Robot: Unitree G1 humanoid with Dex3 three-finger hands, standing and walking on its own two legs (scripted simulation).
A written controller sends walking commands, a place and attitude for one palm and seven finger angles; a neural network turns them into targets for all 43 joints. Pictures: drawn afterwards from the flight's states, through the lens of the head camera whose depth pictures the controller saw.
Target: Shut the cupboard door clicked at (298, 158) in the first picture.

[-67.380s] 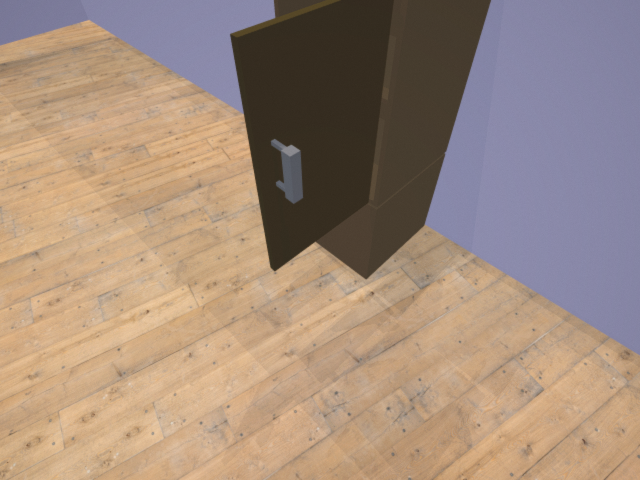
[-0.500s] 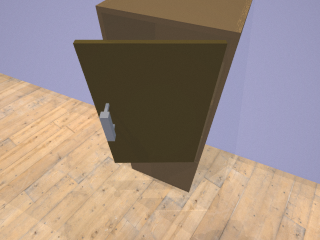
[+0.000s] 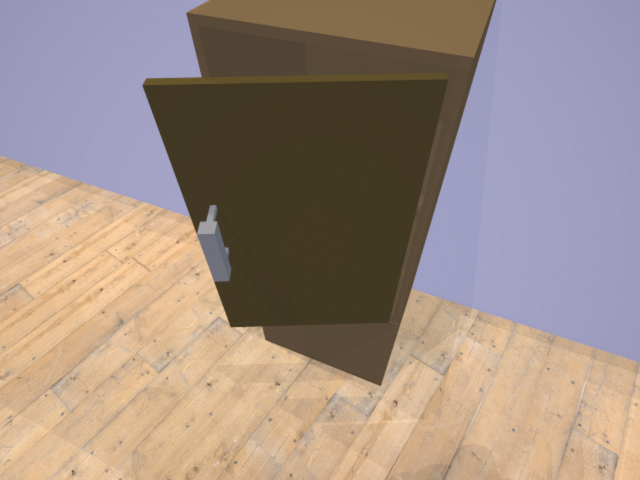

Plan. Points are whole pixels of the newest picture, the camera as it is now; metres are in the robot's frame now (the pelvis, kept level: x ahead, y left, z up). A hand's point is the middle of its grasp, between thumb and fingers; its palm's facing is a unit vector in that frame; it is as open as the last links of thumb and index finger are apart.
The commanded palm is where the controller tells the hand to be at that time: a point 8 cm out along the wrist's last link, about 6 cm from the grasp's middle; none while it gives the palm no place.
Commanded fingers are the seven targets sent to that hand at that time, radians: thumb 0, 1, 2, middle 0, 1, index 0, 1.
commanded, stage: look again from close up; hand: left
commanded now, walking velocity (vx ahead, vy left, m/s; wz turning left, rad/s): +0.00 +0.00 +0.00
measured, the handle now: (217, 243) +0.47 +0.19 -0.01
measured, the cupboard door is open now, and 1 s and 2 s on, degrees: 24 24 24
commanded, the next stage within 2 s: raise the hand and make a fist in 0.26 s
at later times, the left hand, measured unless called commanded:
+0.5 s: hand out of the picture +0.12 +0.22 -0.06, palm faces +0.25 -0.96 -0.13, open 7.3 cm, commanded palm +0.09 +0.26 -0.06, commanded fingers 0.00 0.90 0.90 -0.33 -0.44 -0.33 -0.44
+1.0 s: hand (165, 473) +0.15 +0.19 -0.04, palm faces +0.08 -1.00 -0.04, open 5.1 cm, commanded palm +0.12 +0.25 -0.04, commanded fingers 0.00 0.90 0.90 -0.79 -0.94 -0.79 -0.94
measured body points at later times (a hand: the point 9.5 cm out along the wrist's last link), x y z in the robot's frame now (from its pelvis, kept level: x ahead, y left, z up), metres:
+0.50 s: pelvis -0.03 +0.02 -0.01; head -0.03 +0.03 +0.44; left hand +0.11 +0.27 -0.05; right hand +0.07 -0.22 -0.12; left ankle +0.03 +0.10 -0.73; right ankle -0.03 -0.12 -0.73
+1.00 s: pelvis -0.05 -0.01 -0.11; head +0.01 +0.01 +0.34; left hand +0.14 +0.25 -0.04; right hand +0.18 -0.21 -0.17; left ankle +0.03 +0.10 -0.73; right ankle -0.03 -0.12 -0.73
